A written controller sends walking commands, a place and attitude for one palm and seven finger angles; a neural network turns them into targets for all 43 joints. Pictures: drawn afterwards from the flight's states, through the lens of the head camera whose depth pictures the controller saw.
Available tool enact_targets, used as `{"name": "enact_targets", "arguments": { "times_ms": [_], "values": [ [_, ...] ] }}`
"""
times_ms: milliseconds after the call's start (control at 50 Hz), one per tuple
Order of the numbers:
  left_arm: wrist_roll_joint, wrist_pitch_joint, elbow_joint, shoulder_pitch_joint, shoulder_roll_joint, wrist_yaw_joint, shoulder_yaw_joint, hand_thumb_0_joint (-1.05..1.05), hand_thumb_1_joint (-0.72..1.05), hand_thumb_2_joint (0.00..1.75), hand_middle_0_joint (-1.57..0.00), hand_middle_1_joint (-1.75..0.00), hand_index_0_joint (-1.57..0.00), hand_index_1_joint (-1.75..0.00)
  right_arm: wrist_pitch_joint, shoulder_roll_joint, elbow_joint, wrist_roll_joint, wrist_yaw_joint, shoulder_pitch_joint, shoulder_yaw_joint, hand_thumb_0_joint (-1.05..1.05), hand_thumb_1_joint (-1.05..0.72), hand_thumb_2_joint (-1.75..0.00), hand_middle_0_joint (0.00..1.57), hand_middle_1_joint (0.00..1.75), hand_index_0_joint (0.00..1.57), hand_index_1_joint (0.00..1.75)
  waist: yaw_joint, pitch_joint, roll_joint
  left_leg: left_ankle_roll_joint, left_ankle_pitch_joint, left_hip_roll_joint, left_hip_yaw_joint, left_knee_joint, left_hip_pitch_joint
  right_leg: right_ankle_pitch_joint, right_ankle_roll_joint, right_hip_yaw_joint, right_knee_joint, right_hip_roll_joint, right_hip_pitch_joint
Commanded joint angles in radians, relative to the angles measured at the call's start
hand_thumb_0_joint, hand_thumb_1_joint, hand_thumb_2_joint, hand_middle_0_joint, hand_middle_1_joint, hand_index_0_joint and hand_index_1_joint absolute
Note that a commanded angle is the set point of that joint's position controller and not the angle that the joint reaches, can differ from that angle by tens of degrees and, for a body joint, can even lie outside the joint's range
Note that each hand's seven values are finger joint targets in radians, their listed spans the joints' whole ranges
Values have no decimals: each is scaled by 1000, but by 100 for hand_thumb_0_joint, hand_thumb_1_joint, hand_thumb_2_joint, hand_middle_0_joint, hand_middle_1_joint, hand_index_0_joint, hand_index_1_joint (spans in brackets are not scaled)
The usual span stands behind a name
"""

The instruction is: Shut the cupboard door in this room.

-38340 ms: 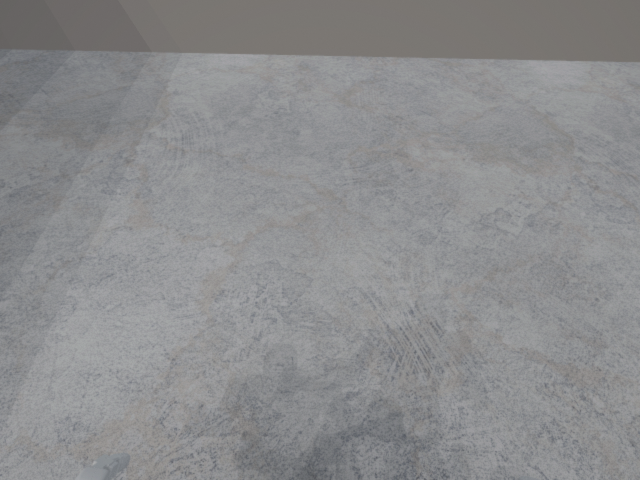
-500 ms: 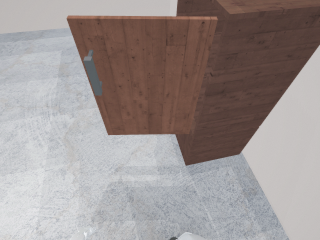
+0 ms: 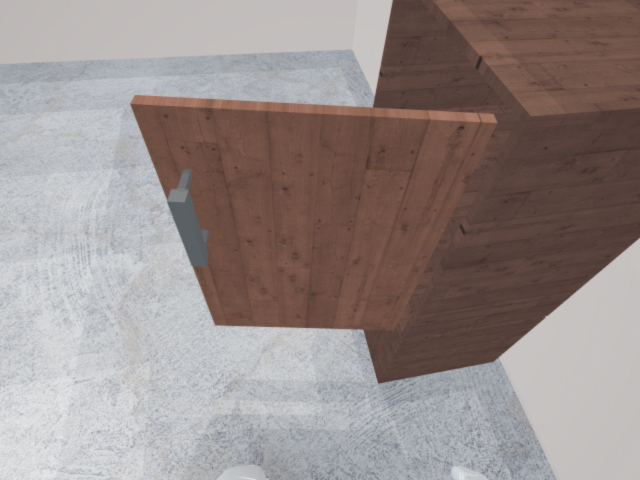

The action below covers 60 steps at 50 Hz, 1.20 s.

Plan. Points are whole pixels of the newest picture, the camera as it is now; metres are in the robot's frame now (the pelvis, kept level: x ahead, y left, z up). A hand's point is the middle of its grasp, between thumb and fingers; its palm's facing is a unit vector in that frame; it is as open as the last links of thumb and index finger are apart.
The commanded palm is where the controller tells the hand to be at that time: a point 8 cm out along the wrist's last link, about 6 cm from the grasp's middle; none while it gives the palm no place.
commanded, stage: come to a stop and stand still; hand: left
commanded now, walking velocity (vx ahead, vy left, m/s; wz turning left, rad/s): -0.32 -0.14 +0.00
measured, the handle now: (193, 220) +0.42 +0.24 +0.03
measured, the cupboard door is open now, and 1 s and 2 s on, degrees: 79 79 79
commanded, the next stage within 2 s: look again from close up in 0.86 s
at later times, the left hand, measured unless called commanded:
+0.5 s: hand out of the picture +0.02 +0.12 -0.15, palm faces +0.04 -0.97 -0.26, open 7.4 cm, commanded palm none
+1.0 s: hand out of the picture -0.05 +0.13 -0.17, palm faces +0.03 -0.98 -0.18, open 7.4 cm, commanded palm none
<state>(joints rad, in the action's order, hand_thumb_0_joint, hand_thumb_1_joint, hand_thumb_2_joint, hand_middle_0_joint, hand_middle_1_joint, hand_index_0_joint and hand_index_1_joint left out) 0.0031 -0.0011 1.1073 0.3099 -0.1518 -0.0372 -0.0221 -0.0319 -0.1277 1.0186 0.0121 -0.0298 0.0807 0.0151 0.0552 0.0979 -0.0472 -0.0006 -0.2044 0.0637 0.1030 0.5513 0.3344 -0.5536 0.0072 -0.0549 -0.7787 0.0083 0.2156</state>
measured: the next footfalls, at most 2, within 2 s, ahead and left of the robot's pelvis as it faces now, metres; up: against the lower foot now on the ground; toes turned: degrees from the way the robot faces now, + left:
right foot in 0.28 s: +0.02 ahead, -0.17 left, +0.00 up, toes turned +1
left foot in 0.64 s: -0.04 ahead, +0.08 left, +0.00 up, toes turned +3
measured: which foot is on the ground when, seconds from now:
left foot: down 0.00-0.28, up 0.30-0.62, down 0.64-1.00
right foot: up 0.00-0.26, down 0.28-1.00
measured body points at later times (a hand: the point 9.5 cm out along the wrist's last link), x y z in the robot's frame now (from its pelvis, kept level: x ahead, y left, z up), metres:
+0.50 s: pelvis -0.03 -0.07 +0.01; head -0.01 -0.10 +0.46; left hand +0.02 +0.17 -0.13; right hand +0.01 -0.32 -0.16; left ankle -0.06 +0.07 -0.68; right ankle -0.02 -0.18 -0.73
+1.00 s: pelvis -0.04 -0.05 +0.01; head -0.02 -0.05 +0.46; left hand -0.05 +0.18 -0.15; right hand -0.01 -0.28 -0.15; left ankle -0.08 +0.07 -0.73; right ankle -0.02 -0.18 -0.73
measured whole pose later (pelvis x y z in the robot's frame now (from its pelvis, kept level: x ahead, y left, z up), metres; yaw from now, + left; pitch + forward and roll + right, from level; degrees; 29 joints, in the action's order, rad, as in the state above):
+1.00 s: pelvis -0.04 -0.05 +0.01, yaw +1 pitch -1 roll +1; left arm 0.01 0.01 1.10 0.27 -0.16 -0.02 0.01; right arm 0.00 -0.16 1.07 0.02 -0.02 0.24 0.01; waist 0.01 0.06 -0.01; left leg 0.00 -0.29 0.01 0.05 0.43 0.12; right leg -0.22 0.02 -0.04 -0.48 0.06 0.24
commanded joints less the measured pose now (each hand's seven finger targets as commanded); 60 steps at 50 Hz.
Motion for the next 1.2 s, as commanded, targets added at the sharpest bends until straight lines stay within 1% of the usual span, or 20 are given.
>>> {"name": "enact_targets", "arguments": {
  "times_ms": [0, 100, 200, 220, 240, 260, 300, 360, 500, 580, 640, 720, 780, 840, 920, 940, 960, 1000, 1080, 1180],
  "values": [
    [10, 30, -76, 57, -117, -12, -52, 0, 90, 90, -20, -30, -20, -30, 42, -211, -7, 8, -39, 161, 68, 0, -90, -90, 20, 30, 20, 30, -72, -110, 274, -219, 998, 329, -235, -132, -231, -60, 12, 95, -329, 25, 224],
    [8, 51, -127, 38, -95, 9, -68, 0, 90, 90, -20, -30, -20, -30, 46, -219, -59, 11, -26, 70, 89, 0, -90, -90, 20, 30, 20, 30, -47, -212, 200, -177, 633, 272, -155, -143, -203, 53, 38, 65, -313, 19, 218],
    [12, 36, -139, 94, -87, 20, -62, 0, 90, 90, -20, -30, -20, -30, 59, -227, -99, 17, -2, -13, 102, 0, -90, -90, 20, 30, 20, 30, -7, -210, 245, -111, 139, 211, -149, -105, -28, 206, 24, -14, 127, 32, -13],
    [19, 27, -125, 132, -116, 18, -65, 0, 90, 90, -20, -30, -20, -30, 64, -201, -100, 10, 4, -6, 99, 0, -90, -90, 20, 30, 20, 30, 12, -208, 152, -66, -23, 148, -121, -28, 44, 310, 25, -4, 278, 44, -96],
    [35, 10, -139, 109, -194, 14, -68, 0, 90, 90, -20, -30, -20, -30, 70, -119, -103, 1, 12, 35, 84, 0, -90, -90, 20, 30, 20, 30, 5, -150, -131, 9, -251, 3, -54, 164, 140, 288, -22, 222, 467, 197, -57],
    [37, 8, -178, 15, -258, 11, -65, 0, 90, 90, -20, -30, -20, -30, 77, -86, -134, -3, 21, 4, 71, 0, -90, -90, 20, 30, 20, 30, -4, -78, -283, 27, -389, -49, -90, 301, 151, 263, -109, 436, 559, 371, 119],
    [35, 5, -212, -105, -254, 10, -68, 0, 90, 90, -20, -30, -20, -30, 85, -119, -110, 7, 30, 23, 76, 0, -90, -90, 20, 30, 20, 30, -37, -41, -111, 13, -283, -27, -151, 403, 90, 74, -149, 375, 585, 343, 240],
    [26, 1, -212, -140, -226, 6, -66, 0, 90, 90, -20, -30, -20, -30, 77, -156, -64, 11, 34, 102, 76, 0, -90, -90, 20, 30, 20, 30, -54, -15, -163, 23, -171, -23, -135, 459, 120, 262, -118, 273, 521, 289, 151],
    [27, -8, -157, 11, -239, -3, -78, 0, 90, 90, -20, -30, -20, -30, 48, -124, -77, 0, 27, 98, 50, 0, -90, -90, 20, 30, 20, 30, 20, -100, -115, 41, -251, -54, -90, 136, 76, 681, -182, 265, 422, 324, -137],
    [10, -3, -141, -45, -215, -3, -67, 0, 90, 90, -20, -30, -20, -30, 30, -107, -26, -5, 17, 218, 40, 0, -90, -90, 20, 30, 20, 30, -34, -162, -97, 32, 1, -71, -63, -197, -195, 656, -106, 179, 331, 239, -53],
    [6, 7, -141, -40, -106, 5, -34, 0, 90, 90, -20, -30, -20, -30, 20, -208, -25, 2, 6, 211, 53, 0, -90, -90, 20, 30, 20, 30, -27, -174, 196, -97, 298, 200, -304, -232, -264, 233, 4, 8, 198, 75, 87],
    [12, 13, -97, -68, -102, 8, -20, 0, 90, 90, -20, -30, -20, -30, 20, -157, -2, 3, -8, 153, 33, 0, -90, -90, 20, 30, 20, 30, -19, -59, 214, -81, 304, 112, -191, -229, -157, 285, 7, 19, 242, 69, 19],
    [10, 5, -53, -28, -120, 8, -15, 0, 90, 90, -20, -30, -20, -30, 20, -135, 15, -4, -9, 172, 28, 0, -90, -90, 20, 30, 20, 30, -24, -42, 119, -31, 157, 53, -145, -198, -145, 460, -2, 66, 356, 99, -31],
    [12, 5, -40, -48, -122, 10, -9, 0, 90, 90, -20, -30, -20, -30, 29, -121, 35, -5, -5, 205, 25, 0, -90, -90, 20, 30, 20, 30, -44, 27, -7, -17, -25, 34, -144, -227, -126, 381, -8, 89, 412, 106, 20],
    [9, -3, -28, -28, -103, 7, -3, 0, 90, 90, -20, -30, -20, -30, 18, -118, 52, -5, -6, 226, 18, 0, -90, -90, 20, 30, 20, 30, -49, -15, 13, -15, 16, 36, -138, -232, -173, 396, -6, 92, 424, 108, 14],
    [21, -28, -105, -60, -293, 1, 7, 0, 90, 90, -20, -30, -20, -30, 9, -259, -48, 12, 5, 161, 29, 0, -90, -90, 20, 30, 20, 30, -74, 53, 20, -31, 168, -7, -160, -236, -116, 426, -30, 67, 317, 58, 27],
    [14, -26, -114, 0, -226, -6, -12, 0, 90, 90, -20, -30, -20, -30, -16, -255, -60, 9, 2, 138, 52, 0, -90, -90, 20, 30, 20, 30, -32, -74, 40, -41, 154, 50, -162, -142, -122, 381, -40, 89, 298, 90, -10],
    [9, -35, -106, 9, -188, -8, -3, 0, 90, 90, -20, -30, -20, -30, -13, -181, -50, 2, 1, 148, 41, 0, -90, -90, 20, 30, 20, 30, -48, -215, 50, -37, 94, 7, -142, -95, -166, 459, -55, 122, 328, 120, -71],
    [13, -29, -130, -26, -187, -7, -3, 0, 90, 90, -20, -30, -20, -30, 8, -166, -43, 5, 6, 169, 36, 0, -90, -90, 20, 30, 20, 30, -71, -101, 15, -26, -7, -11, -121, -70, -109, 325, -60, 143, 377, 133, 32],
    [13, -29, -137, -35, -207, -4, -6, 0, 90, 90, -20, -30, -20, -30, 0, -208, -35, 2, 5, 150, 38, 0, -90, -90, 20, 30, 20, 30, -56, -67, 48, -32, 114, 22, -140, -102, -92, 502, -46, 95, 324, 108, -2]
  ]
}}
